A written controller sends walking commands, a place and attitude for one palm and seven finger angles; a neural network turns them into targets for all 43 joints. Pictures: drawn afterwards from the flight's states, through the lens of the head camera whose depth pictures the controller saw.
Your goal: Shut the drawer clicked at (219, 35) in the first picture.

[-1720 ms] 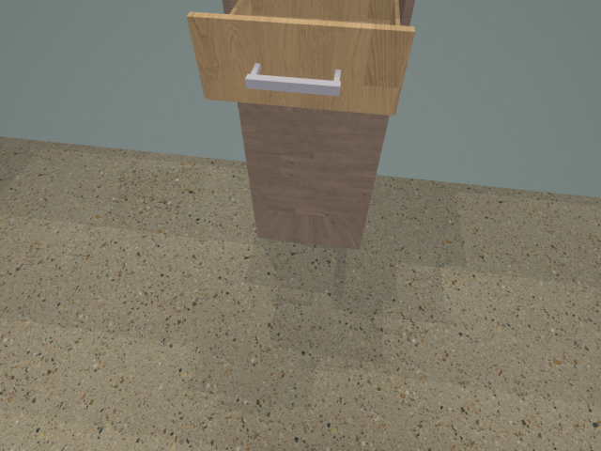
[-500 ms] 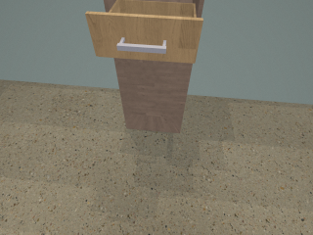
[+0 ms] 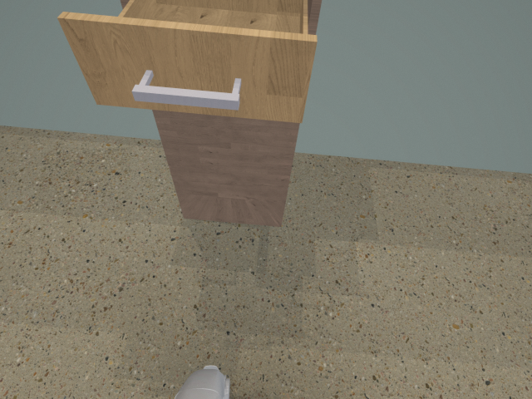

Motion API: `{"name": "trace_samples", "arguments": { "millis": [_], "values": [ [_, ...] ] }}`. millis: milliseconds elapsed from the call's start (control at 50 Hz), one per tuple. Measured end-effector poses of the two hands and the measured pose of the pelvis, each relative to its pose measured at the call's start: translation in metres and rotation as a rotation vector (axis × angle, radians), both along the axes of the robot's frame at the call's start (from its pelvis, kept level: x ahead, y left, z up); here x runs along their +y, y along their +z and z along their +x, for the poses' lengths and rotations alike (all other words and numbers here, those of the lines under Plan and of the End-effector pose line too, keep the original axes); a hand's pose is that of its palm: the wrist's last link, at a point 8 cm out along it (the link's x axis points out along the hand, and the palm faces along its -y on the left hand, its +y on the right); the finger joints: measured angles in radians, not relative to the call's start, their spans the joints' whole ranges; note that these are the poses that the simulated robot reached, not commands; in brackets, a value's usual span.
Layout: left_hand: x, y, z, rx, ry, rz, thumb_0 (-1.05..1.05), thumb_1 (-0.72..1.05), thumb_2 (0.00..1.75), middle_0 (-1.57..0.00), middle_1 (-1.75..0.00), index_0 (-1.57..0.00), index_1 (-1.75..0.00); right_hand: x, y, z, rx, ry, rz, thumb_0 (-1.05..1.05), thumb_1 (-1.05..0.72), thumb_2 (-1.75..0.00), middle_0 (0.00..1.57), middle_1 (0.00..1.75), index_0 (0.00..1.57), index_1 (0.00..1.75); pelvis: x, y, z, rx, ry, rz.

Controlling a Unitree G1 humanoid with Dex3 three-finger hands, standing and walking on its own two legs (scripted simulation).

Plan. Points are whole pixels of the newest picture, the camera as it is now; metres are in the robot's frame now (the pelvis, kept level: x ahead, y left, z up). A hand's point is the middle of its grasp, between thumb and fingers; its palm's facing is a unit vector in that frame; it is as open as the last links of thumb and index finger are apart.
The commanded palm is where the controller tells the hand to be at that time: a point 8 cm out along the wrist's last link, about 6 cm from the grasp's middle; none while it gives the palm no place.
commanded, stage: take the last steps up to it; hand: left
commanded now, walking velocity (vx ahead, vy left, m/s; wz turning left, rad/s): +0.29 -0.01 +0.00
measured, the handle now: (189, 89) +0.54 +0.18 +0.14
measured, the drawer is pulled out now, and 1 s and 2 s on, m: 0.27 0.27 0.27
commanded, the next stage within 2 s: come to a stop and stand still in 0.36 s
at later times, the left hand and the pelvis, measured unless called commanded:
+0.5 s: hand (180, 310) +0.27 +0.18 -0.17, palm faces -0.05 -0.97 -0.23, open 7.3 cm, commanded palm none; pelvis +0.18 -0.02 -0.01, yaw -1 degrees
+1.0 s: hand (165, 319) +0.26 +0.21 -0.19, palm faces +0.06 -0.97 -0.23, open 7.3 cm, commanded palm none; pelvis +0.21 +0.01 -0.01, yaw +0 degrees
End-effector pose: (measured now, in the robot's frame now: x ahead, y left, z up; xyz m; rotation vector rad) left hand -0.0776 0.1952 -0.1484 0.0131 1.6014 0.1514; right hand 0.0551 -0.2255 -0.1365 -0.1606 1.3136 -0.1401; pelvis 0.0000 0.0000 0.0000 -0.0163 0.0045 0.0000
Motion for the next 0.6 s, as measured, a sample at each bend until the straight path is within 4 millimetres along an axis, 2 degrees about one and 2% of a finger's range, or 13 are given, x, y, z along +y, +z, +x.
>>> {"name": "trace_samples", "arguments": {
  "millis": [100, 160, 200, 240, 320, 420, 520, 600],
  "values": [
    [0.006, -0.016, 0.03, 0.026, 0.02, -0.027, 0.0, 0.91, 0.9, -0.2, -0.3, -0.2, -0.3, 0.022, -0.004, 0.077, -0.119, 0.033, -0.007, 0.01, -0.91, -0.9, 0.2, 0.3, 0.2, 0.3, 0.014, -0.013, 0.044, -0.013, -0.002, -0.016],
    [0.019, -0.024, 0.066, 0.008, -0.018, -0.023, 0.0, 0.91, 0.9, -0.2, -0.3, -0.2, -0.3, 0.03, -0.005, 0.098, -0.166, 0.019, -0.012, 0.01, -0.91, -0.9, 0.2, 0.3, 0.2, 0.3, 0.02, -0.017, 0.062, -0.029, -0.024, 0.003],
    [0.029, -0.022, 0.101, -0.04, -0.048, -0.004, 0.0, 0.91, 0.9, -0.2, -0.3, -0.2, -0.3, 0.032, -0.002, 0.098, -0.157, -0.008, -0.012, 0.0, -0.91, -0.9, 0.2, 0.3, 0.2, 0.3, 0.022, -0.013, 0.074, -0.028, -0.028, 0.01],
    [0.039, -0.017, 0.141, -0.107, -0.071, 0.017, 0.01, 0.91, 0.9, -0.2, -0.3, -0.2, -0.3, 0.023, 0.003, 0.097, -0.142, -0.038, -0.039, -0.02, -0.94, -0.89, 0.2, 0.3, 0.2, 0.3, 0.023, -0.007, 0.084, -0.021, -0.028, 0.012],
    [0.053, -0.003, 0.219, -0.245, -0.103, 0.064, 0.01, 0.92, 0.9, -0.19, -0.3, -0.19, -0.3, 0.009, 0.007, 0.082, -0.028, -0.04, -0.059, -0.02, -0.95, -0.9, 0.2, 0.3, 0.2, 0.3, 0.02, 0.001, 0.107, -0.006, -0.021, 0.008],
    [0.053, 0.009, 0.299, -0.345, -0.16, 0.105, 0.0, 0.92, 0.9, -0.19, -0.3, -0.19, -0.3, -0.003, 0.003, 0.061, 0.121, -0.086, -0.036, -0.01, -0.93, -0.9, 0.2, 0.3, 0.2, 0.3, 0.005, 0.003, 0.142, 0.001, -0.019, 0.01],
    [0.032, 0.005, 0.357, -0.381, -0.206, 0.137, 0.0, 0.92, 0.9, -0.19, -0.3, -0.19, -0.3, -0.017, -0.013, 0.058, 0.227, -0.14, 0.009, 0.0, -0.92, -0.9, 0.2, 0.3, 0.2, 0.3, -0.021, -0.01, 0.183, 0.004, -0.028, 0.034],
    [0.009, 0.006, 0.374, -0.361, -0.213, 0.131, 0.0, 0.92, 0.9, -0.19, -0.3, -0.19, -0.3, -0.025, -0.018, 0.08, 0.251, -0.157, 0.021, 0.01, -0.91, -0.9, 0.2, 0.3, 0.2, 0.3, -0.029, -0.009, 0.202, -0.001, -0.006, 0.015]
  ]
}}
